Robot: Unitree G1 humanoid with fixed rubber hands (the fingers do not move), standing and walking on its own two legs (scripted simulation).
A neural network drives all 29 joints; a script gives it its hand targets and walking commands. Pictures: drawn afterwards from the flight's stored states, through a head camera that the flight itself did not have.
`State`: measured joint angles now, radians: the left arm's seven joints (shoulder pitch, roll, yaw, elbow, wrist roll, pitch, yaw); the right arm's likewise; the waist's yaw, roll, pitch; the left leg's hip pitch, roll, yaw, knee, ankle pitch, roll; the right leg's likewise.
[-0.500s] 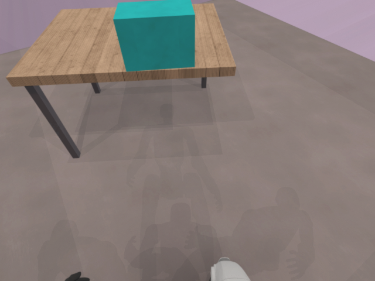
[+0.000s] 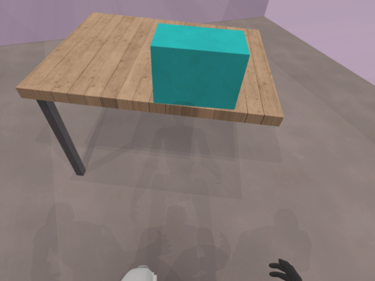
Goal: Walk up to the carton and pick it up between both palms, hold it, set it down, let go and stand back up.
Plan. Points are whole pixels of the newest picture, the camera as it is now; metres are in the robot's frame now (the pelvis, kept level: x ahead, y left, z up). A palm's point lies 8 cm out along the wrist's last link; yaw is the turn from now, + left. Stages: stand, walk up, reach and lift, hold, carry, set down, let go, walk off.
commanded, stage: walk up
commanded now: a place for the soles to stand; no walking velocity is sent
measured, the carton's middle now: (197, 67) +0.81 +0.00 +0.03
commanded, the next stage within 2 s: none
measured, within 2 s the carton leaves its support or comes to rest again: neither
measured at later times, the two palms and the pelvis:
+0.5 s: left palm (109, 214) +0.29 +0.20 -0.09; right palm (305, 257) +0.23 -0.29 -0.12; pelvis +0.20 -0.03 +0.01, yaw -2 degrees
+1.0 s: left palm (108, 182) +0.39 +0.24 -0.12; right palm (268, 185) +0.41 -0.23 -0.11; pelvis +0.32 +0.00 +0.01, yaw -3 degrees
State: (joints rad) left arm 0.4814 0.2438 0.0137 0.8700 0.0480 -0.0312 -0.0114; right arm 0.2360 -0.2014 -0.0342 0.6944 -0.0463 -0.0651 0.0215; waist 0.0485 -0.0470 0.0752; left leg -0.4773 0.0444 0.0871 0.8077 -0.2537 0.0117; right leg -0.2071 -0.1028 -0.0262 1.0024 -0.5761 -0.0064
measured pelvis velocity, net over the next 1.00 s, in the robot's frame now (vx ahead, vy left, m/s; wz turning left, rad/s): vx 0.32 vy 0.00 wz -0.06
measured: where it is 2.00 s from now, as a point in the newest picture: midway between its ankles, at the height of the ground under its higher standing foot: (178, 260)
